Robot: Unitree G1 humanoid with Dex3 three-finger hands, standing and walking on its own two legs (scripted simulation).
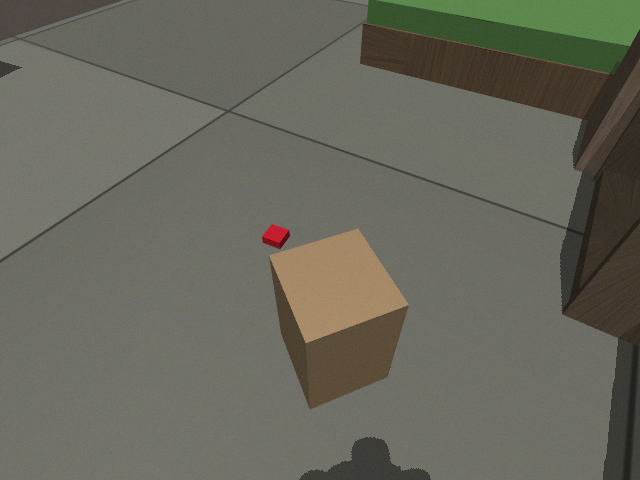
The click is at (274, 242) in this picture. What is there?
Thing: small box
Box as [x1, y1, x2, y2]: [262, 224, 289, 248]
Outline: 272,224 264,233 262,239 263,242 280,248 289,236 288,230
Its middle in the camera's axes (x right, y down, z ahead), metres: -0.20 -0.02 +1.70
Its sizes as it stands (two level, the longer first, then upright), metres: 0.087 0.085 0.039
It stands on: the floor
